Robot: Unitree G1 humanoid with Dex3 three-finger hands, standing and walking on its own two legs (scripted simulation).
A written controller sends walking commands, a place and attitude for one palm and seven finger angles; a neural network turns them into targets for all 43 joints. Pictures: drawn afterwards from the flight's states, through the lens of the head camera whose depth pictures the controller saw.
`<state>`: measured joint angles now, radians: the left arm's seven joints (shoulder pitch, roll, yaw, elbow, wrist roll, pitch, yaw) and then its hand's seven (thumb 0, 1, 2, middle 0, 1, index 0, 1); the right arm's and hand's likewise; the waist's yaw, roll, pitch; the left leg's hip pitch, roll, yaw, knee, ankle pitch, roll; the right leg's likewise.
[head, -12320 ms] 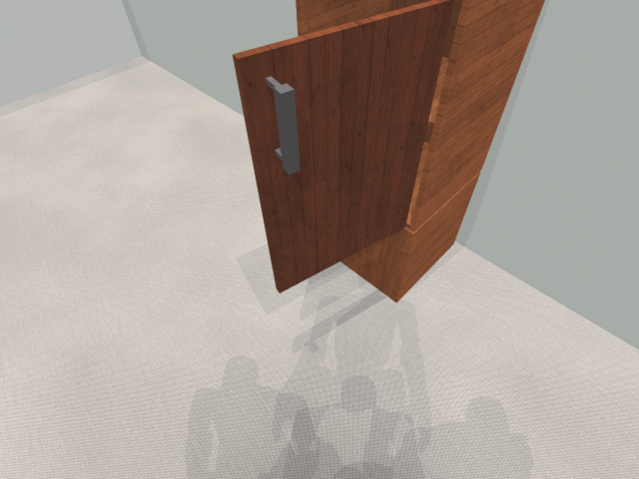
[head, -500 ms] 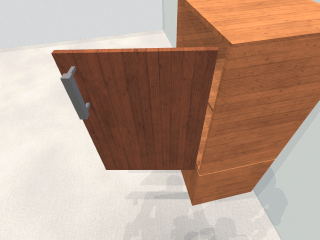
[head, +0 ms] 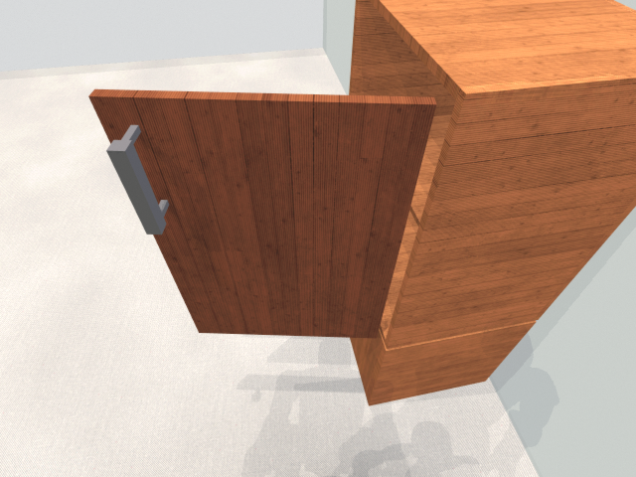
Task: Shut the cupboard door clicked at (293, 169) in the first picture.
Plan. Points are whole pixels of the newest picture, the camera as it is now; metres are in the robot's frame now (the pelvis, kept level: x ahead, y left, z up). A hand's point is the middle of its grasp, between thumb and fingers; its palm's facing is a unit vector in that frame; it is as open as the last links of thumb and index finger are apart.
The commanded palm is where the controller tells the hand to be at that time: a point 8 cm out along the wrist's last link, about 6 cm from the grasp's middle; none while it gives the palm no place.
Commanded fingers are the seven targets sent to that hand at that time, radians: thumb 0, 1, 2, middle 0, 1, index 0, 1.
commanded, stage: come to a stop and stand still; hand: left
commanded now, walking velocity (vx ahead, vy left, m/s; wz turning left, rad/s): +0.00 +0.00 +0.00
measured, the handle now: (145, 181) +0.45 +0.27 +0.13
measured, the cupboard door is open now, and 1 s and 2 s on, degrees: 77 77 77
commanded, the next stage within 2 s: look again from close up in 0.10 s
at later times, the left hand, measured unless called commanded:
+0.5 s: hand out of the picture -0.01 +0.16 -0.18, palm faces +0.03 -0.99 -0.17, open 7.3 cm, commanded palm none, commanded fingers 0.00 0.90 0.90 -0.20 -0.30 -0.20 -0.30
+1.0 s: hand (180, 449) +0.16 +0.18 -0.05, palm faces +0.21 -0.95 -0.21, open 7.1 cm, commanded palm +0.11 +0.21 -0.05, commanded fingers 0.00 0.90 0.90 -0.37 -0.48 -0.37 -0.48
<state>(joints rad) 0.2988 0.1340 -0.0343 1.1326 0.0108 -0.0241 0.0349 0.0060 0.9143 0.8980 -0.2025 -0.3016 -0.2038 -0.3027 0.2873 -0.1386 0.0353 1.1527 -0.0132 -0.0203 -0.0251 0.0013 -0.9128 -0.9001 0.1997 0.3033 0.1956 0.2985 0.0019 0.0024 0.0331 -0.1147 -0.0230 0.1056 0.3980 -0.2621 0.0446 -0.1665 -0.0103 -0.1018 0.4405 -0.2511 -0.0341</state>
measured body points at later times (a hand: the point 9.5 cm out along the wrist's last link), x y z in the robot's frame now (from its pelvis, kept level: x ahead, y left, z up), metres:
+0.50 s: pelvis +0.01 +0.00 +0.00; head +0.02 +0.00 +0.45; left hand -0.01 +0.21 -0.16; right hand +0.00 -0.21 -0.16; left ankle -0.03 +0.09 -0.74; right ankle -0.01 -0.09 -0.74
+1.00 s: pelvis +0.00 +0.00 -0.02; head +0.00 -0.03 +0.43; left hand +0.15 +0.23 -0.03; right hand +0.07 -0.26 -0.14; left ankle -0.03 +0.09 -0.74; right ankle -0.01 -0.09 -0.74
